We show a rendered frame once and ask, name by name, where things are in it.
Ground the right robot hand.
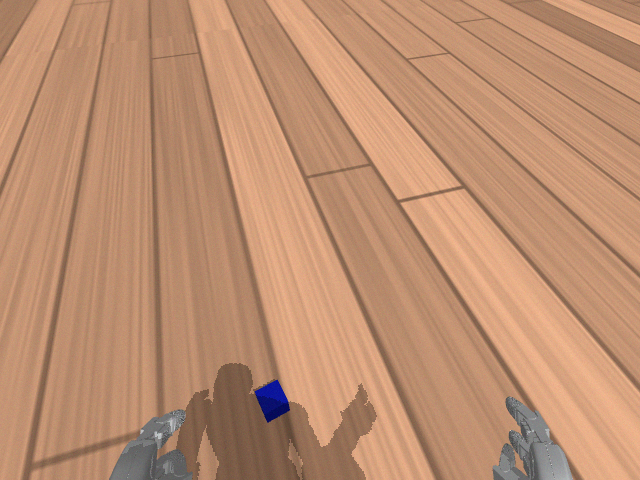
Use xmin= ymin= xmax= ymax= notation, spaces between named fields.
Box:
xmin=493 ymin=397 xmax=573 ymax=480

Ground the left robot hand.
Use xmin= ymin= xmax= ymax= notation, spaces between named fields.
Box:
xmin=109 ymin=409 xmax=193 ymax=480

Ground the cube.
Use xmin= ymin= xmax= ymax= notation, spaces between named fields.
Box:
xmin=255 ymin=379 xmax=290 ymax=423

